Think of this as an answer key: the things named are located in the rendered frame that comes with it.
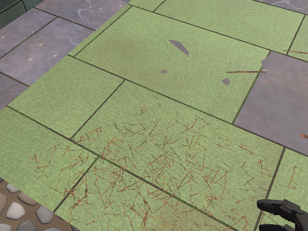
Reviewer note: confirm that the right robot hand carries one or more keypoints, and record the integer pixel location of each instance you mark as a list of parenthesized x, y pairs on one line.
[(285, 209)]

